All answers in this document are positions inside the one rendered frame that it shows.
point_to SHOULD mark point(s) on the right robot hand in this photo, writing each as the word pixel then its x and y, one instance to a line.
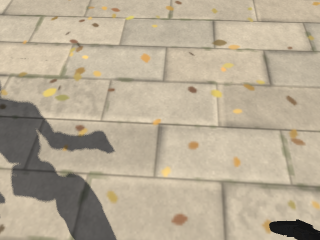
pixel 298 229

